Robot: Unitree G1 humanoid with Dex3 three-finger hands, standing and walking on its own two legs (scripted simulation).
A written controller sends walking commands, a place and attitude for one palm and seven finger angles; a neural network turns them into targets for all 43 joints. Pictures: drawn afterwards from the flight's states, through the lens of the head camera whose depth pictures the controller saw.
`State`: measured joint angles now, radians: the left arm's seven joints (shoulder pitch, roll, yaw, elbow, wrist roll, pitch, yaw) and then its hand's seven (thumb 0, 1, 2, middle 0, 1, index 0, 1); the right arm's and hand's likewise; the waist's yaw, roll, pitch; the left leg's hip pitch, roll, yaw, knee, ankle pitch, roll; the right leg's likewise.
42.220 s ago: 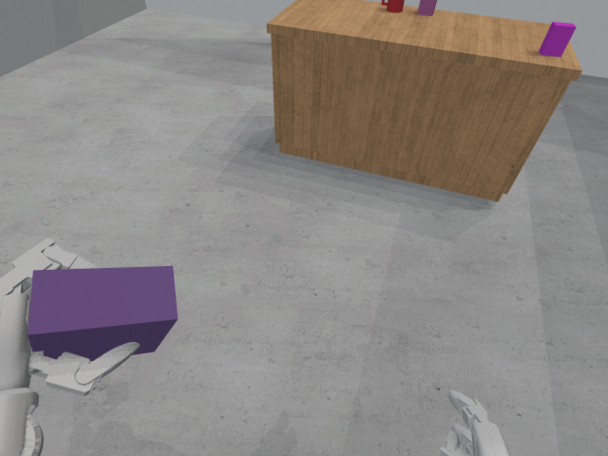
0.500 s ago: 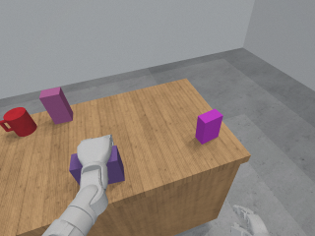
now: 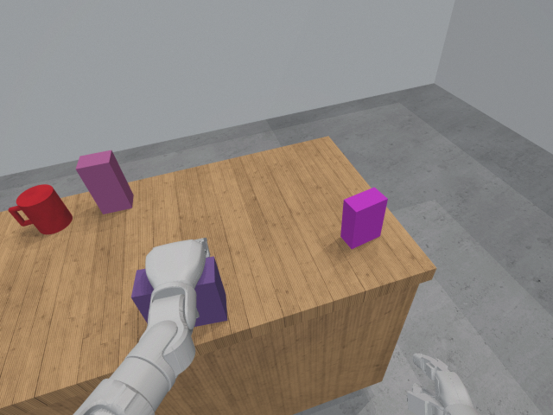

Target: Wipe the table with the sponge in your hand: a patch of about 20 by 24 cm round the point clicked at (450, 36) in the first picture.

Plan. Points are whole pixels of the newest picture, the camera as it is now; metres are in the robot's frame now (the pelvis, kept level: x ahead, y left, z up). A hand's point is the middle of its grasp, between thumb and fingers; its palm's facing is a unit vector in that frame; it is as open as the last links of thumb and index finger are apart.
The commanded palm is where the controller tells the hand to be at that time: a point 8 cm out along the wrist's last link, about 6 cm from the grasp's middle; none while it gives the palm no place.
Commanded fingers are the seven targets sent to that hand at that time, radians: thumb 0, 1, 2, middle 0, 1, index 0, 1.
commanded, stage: slide across to the third lane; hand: left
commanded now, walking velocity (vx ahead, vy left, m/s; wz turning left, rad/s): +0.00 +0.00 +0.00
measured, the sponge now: (186, 302) +0.30 +0.21 -0.02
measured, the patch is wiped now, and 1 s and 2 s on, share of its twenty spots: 0.85 0.90 1.00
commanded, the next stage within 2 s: wipe forward along the third lane in 0.38 s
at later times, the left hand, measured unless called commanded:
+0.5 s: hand (221, 268) +0.34 +0.14 +0.02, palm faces -0.04 -0.04 -1.00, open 9.8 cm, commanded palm +0.32 +0.13 +0.07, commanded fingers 0.00 0.10 1.30 -1.20 -1.60 -1.20 -1.60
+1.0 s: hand (221, 256) +0.37 +0.15 +0.02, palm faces -0.08 -0.03 -1.00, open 9.8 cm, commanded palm +0.36 +0.16 +0.05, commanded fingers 0.00 0.10 1.30 -1.20 -1.60 -1.20 -1.60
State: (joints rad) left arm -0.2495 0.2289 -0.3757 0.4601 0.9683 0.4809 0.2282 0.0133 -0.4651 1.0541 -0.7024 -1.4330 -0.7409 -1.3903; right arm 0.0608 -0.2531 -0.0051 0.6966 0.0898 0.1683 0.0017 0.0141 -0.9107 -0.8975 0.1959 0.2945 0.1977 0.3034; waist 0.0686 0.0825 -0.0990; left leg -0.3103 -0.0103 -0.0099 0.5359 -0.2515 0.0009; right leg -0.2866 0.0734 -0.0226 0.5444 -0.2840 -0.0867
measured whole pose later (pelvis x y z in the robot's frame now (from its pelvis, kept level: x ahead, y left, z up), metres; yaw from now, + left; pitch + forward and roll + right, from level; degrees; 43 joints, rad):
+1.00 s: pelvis -0.02 -0.01 -0.01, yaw -1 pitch +7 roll +1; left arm -0.65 0.12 -0.28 0.98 0.96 0.47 0.32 0.00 -0.51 1.06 -0.78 -1.36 -0.81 -1.32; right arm 0.12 -0.24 0.00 0.75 0.07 0.17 -0.04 0.01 -0.91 -0.90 0.20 0.29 0.20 0.30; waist -0.01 0.05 -0.15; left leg -0.47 0.01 -0.01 0.59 -0.23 0.00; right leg -0.45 0.09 -0.02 0.60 -0.26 -0.10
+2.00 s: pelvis -0.01 +0.01 -0.02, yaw -2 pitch +17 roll -1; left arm -1.02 0.34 -0.11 1.30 1.00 0.41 0.30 0.02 -0.52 1.07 -0.78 -1.37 -0.81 -1.33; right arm 0.25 -0.26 0.01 0.76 0.06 0.09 -0.01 0.01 -0.91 -0.90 0.20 0.29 0.20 0.30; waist -0.14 0.05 -0.16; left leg -0.73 0.02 0.00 0.71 -0.28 0.01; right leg -0.68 0.11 -0.01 0.65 -0.27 -0.07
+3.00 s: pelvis +0.04 +0.05 +0.00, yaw -1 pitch +12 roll -2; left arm -0.73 0.09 -0.37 0.98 0.95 0.57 0.36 -0.01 -0.45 1.05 -0.69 -1.46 -0.71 -1.43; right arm 0.09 -0.21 -0.01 0.73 0.05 0.24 0.06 0.01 -0.91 -0.90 0.20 0.29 0.20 0.30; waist 0.00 0.03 -0.18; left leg -0.49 -0.03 0.00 0.61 -0.32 0.06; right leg -0.43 0.05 0.00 0.53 -0.31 -0.03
